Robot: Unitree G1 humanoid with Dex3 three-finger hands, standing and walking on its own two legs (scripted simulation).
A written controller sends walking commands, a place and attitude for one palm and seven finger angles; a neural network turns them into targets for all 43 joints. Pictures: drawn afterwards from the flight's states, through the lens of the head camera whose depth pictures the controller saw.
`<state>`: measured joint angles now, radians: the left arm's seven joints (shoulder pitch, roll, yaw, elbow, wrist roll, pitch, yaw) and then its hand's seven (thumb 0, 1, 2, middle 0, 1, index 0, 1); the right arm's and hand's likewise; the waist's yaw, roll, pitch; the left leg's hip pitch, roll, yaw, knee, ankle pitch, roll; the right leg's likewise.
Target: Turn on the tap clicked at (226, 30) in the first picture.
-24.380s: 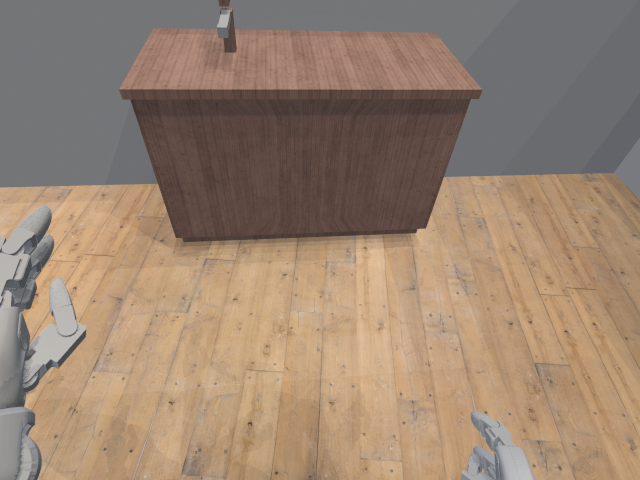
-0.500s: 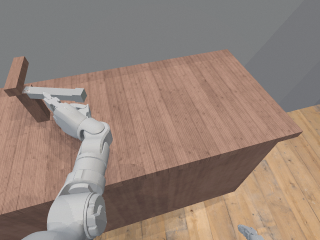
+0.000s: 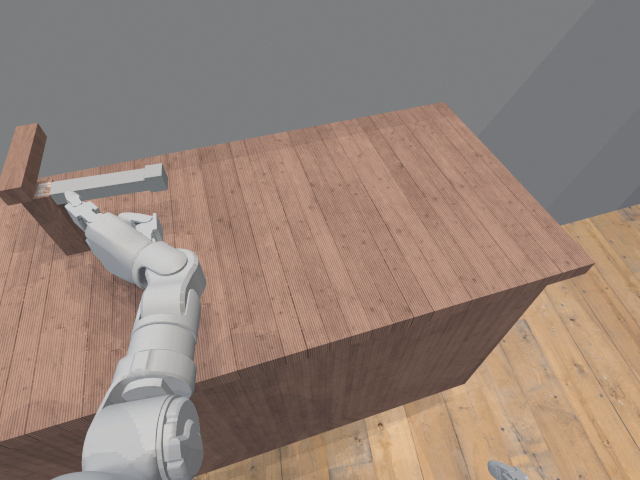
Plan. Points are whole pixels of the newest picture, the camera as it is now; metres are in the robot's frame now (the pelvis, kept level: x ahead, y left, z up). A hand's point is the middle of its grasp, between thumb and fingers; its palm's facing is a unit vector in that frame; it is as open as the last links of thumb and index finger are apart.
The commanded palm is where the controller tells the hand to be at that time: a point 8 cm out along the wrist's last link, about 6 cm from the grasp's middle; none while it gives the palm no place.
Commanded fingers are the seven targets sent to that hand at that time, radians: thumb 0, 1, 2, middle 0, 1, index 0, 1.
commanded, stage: lift the hand up off the lever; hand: left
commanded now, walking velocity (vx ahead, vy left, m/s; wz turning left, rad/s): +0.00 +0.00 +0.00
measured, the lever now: (156, 177) +0.51 +0.24 +0.09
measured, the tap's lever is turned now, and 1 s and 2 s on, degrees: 86 86 86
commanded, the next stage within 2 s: none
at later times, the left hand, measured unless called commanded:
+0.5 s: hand (156, 206) +0.45 +0.22 +0.10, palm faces +0.79 -0.60 -0.10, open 7.8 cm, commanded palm +0.39 +0.23 +0.12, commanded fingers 0.00 0.90 0.90 -0.15 -0.15 -0.15 -0.15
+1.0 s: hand (144, 203) +0.42 +0.21 +0.13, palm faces +0.79 -0.61 -0.10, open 7.8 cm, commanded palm +0.36 +0.23 +0.14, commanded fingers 0.00 0.90 0.90 -0.15 -0.15 -0.15 -0.15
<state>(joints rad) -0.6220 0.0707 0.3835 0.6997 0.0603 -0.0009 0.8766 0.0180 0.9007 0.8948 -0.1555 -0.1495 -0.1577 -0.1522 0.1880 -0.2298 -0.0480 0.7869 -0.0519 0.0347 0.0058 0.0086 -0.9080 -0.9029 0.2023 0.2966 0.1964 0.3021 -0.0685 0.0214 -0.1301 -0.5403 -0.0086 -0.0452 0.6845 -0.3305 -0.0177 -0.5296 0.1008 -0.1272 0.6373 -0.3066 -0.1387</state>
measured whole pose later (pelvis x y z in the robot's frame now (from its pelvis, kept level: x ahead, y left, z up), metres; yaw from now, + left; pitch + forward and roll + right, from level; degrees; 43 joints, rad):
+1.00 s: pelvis +0.01 +0.03 +0.01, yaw +0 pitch +6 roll +0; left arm -0.62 -0.02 0.25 0.57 0.04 0.18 0.89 0.02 0.90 0.89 -0.15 -0.15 -0.16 -0.15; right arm 0.10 -0.19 -0.02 0.79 -0.05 0.05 0.01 0.01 -0.91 -0.90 0.20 0.30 0.20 0.30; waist 0.00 0.03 -0.11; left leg -0.39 -0.03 -0.04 0.60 -0.30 0.01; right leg -0.37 0.08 -0.12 0.54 -0.28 -0.11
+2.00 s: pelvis +0.00 +0.01 +0.02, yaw +1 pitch +2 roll +0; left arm -0.59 0.01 0.23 0.42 -0.01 0.32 0.84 0.02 0.90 0.90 -0.15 -0.15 -0.15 -0.15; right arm 0.03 -0.20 -0.01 0.81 -0.01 0.03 -0.02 0.01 -0.91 -0.90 0.20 0.30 0.20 0.30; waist 0.03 0.03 -0.07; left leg -0.27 -0.02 -0.06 0.48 -0.25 -0.01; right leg -0.24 0.09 -0.13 0.42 -0.22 -0.12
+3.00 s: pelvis +0.01 +0.05 +0.03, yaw -3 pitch -6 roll +0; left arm 0.18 0.31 0.16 -0.16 -0.11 -0.06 0.10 0.02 0.89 0.89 -0.19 -0.25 -0.20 -0.25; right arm 0.12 -0.21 0.04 0.62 0.02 0.03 -0.03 0.01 -0.90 -0.90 0.20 0.30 0.20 0.30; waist 0.04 0.05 0.05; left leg -0.03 -0.03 0.01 0.35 -0.21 0.04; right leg -0.03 0.08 -0.05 0.29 -0.16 -0.08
